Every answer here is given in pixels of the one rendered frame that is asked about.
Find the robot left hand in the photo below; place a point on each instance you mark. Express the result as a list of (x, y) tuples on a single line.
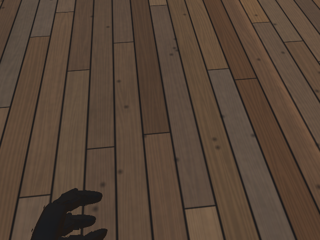
[(54, 221)]

